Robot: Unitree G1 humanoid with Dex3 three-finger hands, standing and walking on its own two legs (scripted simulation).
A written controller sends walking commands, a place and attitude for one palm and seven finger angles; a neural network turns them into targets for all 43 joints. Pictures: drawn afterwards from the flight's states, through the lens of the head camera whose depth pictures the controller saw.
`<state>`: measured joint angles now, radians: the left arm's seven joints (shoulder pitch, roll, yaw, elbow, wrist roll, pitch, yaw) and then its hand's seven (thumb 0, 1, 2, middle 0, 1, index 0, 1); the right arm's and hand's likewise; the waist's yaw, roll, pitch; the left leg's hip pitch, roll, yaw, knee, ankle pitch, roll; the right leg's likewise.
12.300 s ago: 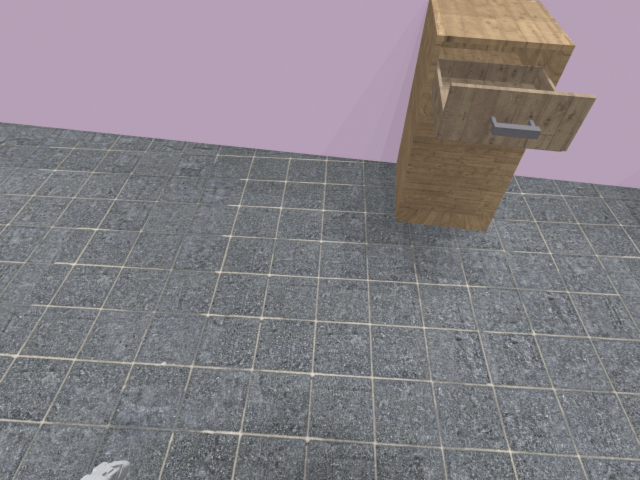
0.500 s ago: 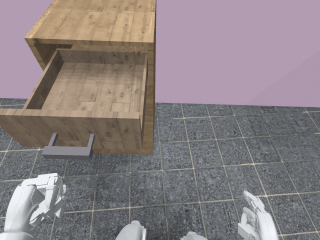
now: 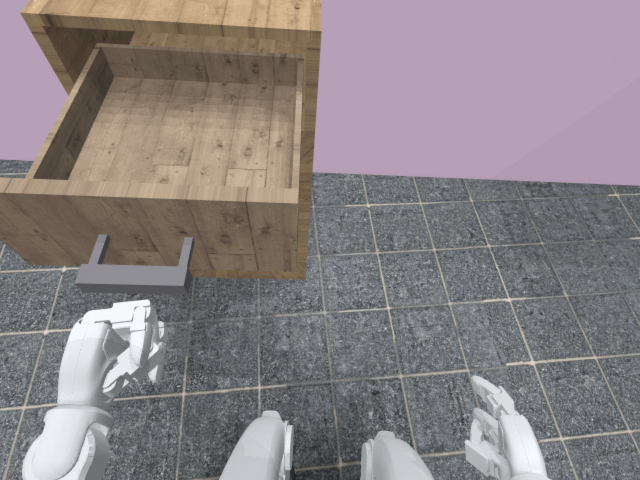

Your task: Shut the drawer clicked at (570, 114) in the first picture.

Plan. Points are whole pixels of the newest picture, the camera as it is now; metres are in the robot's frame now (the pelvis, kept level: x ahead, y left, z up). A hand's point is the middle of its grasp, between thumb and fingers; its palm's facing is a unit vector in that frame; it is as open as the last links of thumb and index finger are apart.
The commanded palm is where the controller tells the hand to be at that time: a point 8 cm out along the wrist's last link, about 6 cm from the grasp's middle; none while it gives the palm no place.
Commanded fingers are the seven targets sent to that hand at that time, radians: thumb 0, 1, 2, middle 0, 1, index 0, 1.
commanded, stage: bring the fist close to the handle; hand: left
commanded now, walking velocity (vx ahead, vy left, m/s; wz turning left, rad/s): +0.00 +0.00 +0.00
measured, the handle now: (140, 262) +0.35 +0.24 +0.05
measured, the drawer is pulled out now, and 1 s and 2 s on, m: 0.29 0.28 0.16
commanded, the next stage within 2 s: push the drawer shut in 0.34 s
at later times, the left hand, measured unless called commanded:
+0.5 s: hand (162, 356) +0.24 +0.19 +0.04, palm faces +0.06 -1.00 -0.06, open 3.3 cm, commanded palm +0.23 +0.25 +0.05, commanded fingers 0.00 0.90 0.90 -1.40 -1.60 -1.40 -1.60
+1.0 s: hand (154, 324) +0.28 +0.21 +0.03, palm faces +0.06 -1.00 -0.05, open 2.9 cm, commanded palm +0.28 +0.26 +0.05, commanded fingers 0.00 0.90 0.90 -1.40 -1.60 -1.40 -1.60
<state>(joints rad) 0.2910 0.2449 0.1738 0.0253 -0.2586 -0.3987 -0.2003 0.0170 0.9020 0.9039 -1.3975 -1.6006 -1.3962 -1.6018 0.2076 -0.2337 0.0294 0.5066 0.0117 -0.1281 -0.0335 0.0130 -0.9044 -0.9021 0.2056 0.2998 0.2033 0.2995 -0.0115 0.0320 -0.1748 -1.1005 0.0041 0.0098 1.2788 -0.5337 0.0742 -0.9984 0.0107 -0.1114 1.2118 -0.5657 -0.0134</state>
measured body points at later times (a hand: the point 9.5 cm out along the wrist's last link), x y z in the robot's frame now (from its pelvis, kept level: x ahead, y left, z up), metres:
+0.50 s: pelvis +0.00 -0.02 +0.00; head +0.09 +0.00 +0.44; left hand +0.23 +0.24 +0.05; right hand +0.19 -0.25 -0.08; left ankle +0.04 +0.07 -0.63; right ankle +0.01 -0.12 -0.63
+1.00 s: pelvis +0.00 -0.02 +0.00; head +0.09 +0.00 +0.44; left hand +0.27 +0.26 +0.04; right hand +0.16 -0.27 -0.09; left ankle +0.04 +0.07 -0.63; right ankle +0.01 -0.12 -0.63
